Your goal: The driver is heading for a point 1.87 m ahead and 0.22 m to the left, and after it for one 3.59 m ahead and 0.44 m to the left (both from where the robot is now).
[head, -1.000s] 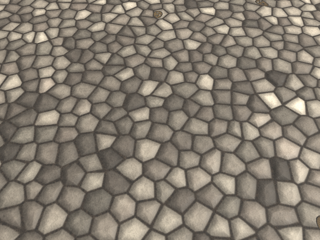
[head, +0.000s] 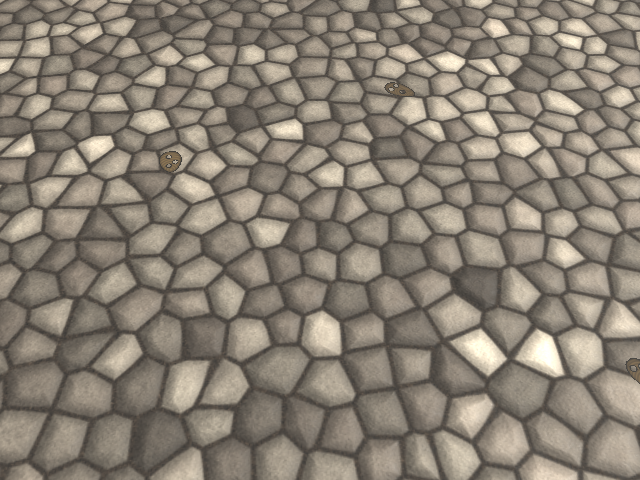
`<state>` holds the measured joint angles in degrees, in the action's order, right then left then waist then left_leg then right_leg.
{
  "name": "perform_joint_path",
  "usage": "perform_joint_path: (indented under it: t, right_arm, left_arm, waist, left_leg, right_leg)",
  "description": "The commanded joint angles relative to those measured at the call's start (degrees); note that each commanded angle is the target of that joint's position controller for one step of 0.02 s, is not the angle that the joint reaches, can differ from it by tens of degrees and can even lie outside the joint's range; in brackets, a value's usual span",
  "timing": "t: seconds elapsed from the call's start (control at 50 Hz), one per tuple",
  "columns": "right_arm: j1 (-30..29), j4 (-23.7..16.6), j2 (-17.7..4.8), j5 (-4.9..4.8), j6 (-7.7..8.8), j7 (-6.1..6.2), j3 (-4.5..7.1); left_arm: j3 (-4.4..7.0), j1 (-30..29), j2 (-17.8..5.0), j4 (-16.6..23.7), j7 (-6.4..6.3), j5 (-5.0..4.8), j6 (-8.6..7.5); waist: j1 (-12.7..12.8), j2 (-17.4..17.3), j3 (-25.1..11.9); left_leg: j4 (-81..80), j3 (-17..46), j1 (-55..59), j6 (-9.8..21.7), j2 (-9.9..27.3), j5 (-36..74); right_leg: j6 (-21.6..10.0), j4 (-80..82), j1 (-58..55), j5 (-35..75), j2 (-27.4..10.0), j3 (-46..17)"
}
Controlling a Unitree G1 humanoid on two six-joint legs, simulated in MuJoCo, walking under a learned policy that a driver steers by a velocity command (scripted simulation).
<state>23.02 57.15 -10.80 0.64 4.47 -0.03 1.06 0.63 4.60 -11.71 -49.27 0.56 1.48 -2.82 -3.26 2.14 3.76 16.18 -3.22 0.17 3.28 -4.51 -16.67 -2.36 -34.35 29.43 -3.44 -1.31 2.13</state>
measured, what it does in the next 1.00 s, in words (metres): steps on the spot: right foot, then left foot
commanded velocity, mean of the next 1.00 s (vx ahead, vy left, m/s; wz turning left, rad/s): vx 0.05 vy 0.00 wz -0.01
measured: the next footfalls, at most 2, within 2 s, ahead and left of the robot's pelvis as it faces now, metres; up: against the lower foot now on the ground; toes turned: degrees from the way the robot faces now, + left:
right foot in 0.04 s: +0.17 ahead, -0.09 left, +0.00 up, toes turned -1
left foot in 0.38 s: +0.09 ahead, +0.11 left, +0.00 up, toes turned +1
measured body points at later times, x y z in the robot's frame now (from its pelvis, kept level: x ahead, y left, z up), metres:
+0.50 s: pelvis +0.07 -0.01 +0.00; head +0.07 -0.01 +0.45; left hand +0.11 +0.23 -0.15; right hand +0.07 -0.24 -0.15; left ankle +0.05 +0.11 -0.74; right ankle +0.13 -0.09 -0.74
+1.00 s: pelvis +0.09 +0.01 +0.00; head +0.10 +0.01 +0.45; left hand +0.08 +0.23 -0.16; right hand +0.07 -0.20 -0.16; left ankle +0.05 +0.11 -0.74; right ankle +0.13 -0.09 -0.74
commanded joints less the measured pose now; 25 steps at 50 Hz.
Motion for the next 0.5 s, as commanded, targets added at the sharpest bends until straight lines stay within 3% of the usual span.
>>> perform_joint_path:
  t: [0.02,0.04,0.06,0.08,0.1,0.12,0.14,0.16,0.22,0.3,0.36,0.4,0.42,0.44,0.5]
  right_arm:
    - [-0.7,-1.6,-8.3,-0.37,-0.06,0.88,1.50]
    - [0.6,-1.6,-8.0,-0.65,-0.01,0.98,1.38]
    - [5.0,-2.4,-5.2,-1.16,0.05,1.27,0.59]
    - [11.9,0.3,-2.3,-3.04,-1.34,1.43,0.13]
    - [8.1,0.6,-6.0,-1.31,-2.79,1.71,1.07]
    - [3.5,-0.3,-5.8,0.12,-3.39,1.48,1.30]
    - [1.1,-0.4,-4.8,0.78,-3.87,1.28,1.15]
    - [0.1,-0.3,-4.1,1.01,-4.48,1.12,1.07]
    - [2.7,2.2,-2.3,0.79,-6.03,1.42,0.49]
    - [-0.8,2.8,-2.7,0.44,-6.96,2.03,0.33]
    - [0.0,4.2,-2.3,0.87,-6.54,1.98,-0.06]
    - [-0.6,3.9,-4.3,1.34,-5.44,2.07,-0.18]
    - [-2.0,4.4,-4.6,0.44,-5.00,1.95,-0.18]
    - [-3.0,4.4,-3.1,0.27,-4.32,1.88,-0.64]
    - [-4.0,4.4,-3.3,-0.15,-3.26,2.20,-0.68]
  left_arm:
    - [1.47,9.9,-5.2,-1.4,-1.12,0.46,-1.36]
    - [1.95,13.9,-7.3,-2.8,-1.46,1.09,-2.30]
    - [2.64,18.8,-11.0,-3.5,-1.62,1.83,-2.70]
    - [2.48,19.1,-9.6,-3.9,-1.39,-0.13,-1.81]
    - [1.75,16.3,-7.1,-2.8,-0.97,-1.78,-1.25]
    - [1.23,11.8,-5.8,-2.4,-1.22,-1.67,-0.86]
    - [0.61,8.8,-4.3,-2.2,-1.66,-1.18,-0.55]
    - [0.34,6.8,-3.9,-2.2,-2.21,-1.02,-0.34]
    - [0.32,7.0,-4.4,-3.5,-2.34,-0.39,-0.21]
    - [0.72,7.7,-5.9,-5.1,-2.13,-0.49,0.60]
    - [1.02,7.4,-6.1,-5.8,-2.13,-1.25,1.94]
    - [1.15,9.6,-5.0,-6.6,-2.05,-1.54,2.48]
    - [1.20,10.0,-4.2,-6.8,-1.88,-1.82,2.74]
    - [1.10,10.6,-3.9,-7.6,-1.75,-1.48,2.69]
    - [1.08,12.9,-3.7,-9.6,-1.64,-0.92,2.20]
  waist:
    - [6.0,-6.3,-4.6]
    - [6.9,-2.9,-7.4]
    - [5.9,4.5,-14.3]
    - [5.2,10.5,-22.6]
    - [5.0,3.6,-19.1]
    - [3.9,2.9,-12.4]
    - [2.8,1.5,-8.2]
    - [1.5,2.2,-5.8]
    - [0.2,2.8,-7.0]
    - [1.4,4.0,-5.9]
    - [0.7,2.2,-2.5]
    - [2.3,-0.9,0.3]
    - [3.8,-6.3,3.1]
    - [4.3,-7.4,2.3]
    - [5.3,-5.9,0.1]
  left_leg:
    - [10.8,5.3,-1.4,3.4,13.5,47.9]
    - [17.5,4.2,-4.5,1.7,11.1,39.1]
    - [28.9,2.1,-13.2,0.1,7.7,12.5]
    - [40.8,2.5,-17.6,-0.8,1.3,-19.8]
    - [43.1,6.0,-19.1,-1.1,2.4,-22.2]
    - [43.5,6.2,-21.0,-1.4,3.2,-19.9]
    - [41.2,6.5,-20.4,-1.9,4.6,-16.5]
    - [37.8,6.5,-17.8,-2.5,5.6,-13.6]
    - [30.3,4.0,-11.9,-3.5,4.9,-10.4]
    - [21.2,2.9,-10.1,-3.2,5.1,-5.4]
    - [10.6,2.4,-5.0,-1.8,5.3,2.4]
    - [3.8,8.6,-7.4,-0.5,10.0,-0.7]
    - [1.9,10.1,-16.3,0.0,10.4,-6.0]
    - [-0.7,10.9,-19.8,-0.5,10.8,-7.4]
    - [-1.7,10.1,-19.4,-1.4,10.4,-3.5]
  right_leg:
    - [-2.2,9.3,-14.6,3.5,2.4,0.4]
    - [-3.1,11.7,-22.9,19.4,-1.5,-2.7]
    - [-7.2,5.3,-36.5,49.8,-14.5,-12.8]
    - [-17.4,5.9,-40.8,58.9,-23.4,-23.2]
    - [-17.3,9.3,-34.6,47.2,-21.1,-22.3]
    - [-15.6,12.9,-28.2,36.0,-18.6,-19.7]
    - [-13.6,16.0,-22.6,28.1,-16.3,-17.1]
    - [-11.7,18.5,-17.5,23.1,-14.0,-14.1]
    - [-9.3,19.9,-14.1,14.6,-10.5,-10.1]
    - [-7.9,22.8,-11.9,-9.2,-9.5,-11.4]
    - [-4.3,24.2,-6.1,-25.4,-8.2,-12.0]
    - [-0.7,23.2,-5.6,-25.4,-5.7,-11.1]
    - [-0.4,21.4,-10.9,-18.9,-2.8,-7.8]
    - [-0.7,18.3,-17.1,-13.3,-2.7,-7.2]
    - [-1.2,16.2,-22.0,-7.5,-3.0,-7.0]
Over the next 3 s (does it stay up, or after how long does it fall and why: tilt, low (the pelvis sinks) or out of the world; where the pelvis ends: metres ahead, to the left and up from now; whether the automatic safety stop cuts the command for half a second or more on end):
stays up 0.48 -0.01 -0.02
